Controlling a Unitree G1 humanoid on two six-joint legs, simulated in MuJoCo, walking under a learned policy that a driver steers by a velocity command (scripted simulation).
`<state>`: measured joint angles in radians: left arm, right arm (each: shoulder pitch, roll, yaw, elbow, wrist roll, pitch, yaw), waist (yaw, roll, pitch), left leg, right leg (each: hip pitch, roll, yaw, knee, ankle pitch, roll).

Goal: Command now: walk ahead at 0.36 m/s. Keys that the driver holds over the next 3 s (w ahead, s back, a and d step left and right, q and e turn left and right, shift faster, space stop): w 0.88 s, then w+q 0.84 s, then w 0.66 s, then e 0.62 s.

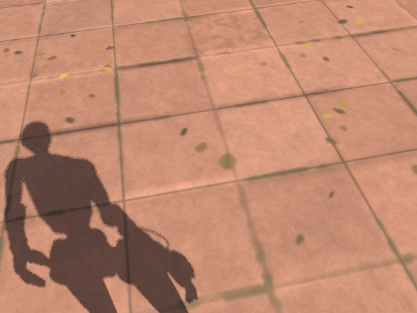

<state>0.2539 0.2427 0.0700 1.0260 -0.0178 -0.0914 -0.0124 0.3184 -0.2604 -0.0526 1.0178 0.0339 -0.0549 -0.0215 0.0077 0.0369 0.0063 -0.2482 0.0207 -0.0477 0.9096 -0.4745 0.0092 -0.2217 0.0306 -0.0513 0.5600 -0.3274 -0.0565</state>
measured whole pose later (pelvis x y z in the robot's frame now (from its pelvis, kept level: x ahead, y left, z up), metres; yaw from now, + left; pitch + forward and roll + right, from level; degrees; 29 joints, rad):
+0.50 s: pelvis +0.25 +0.06 +0.00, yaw +0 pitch +0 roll +0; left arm 0.35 0.25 0.04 1.05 -0.03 -0.09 0.00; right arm 0.07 -0.25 -0.06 0.90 0.01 -0.09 0.04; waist 0.03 -0.02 0.06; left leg -0.41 -0.02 0.06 0.55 -0.15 0.06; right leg -0.25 -0.02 0.05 1.14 -0.43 -0.04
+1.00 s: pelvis +0.54 +0.01 -0.01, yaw +1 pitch +2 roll +1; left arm 0.00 0.24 0.05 0.86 0.00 -0.11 -0.03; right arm 0.39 -0.26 -0.05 1.03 0.01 -0.06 -0.01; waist -0.06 0.01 0.04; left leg -0.08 0.00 -0.02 0.73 -0.47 0.02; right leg -0.49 -0.02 -0.05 0.56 -0.09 -0.05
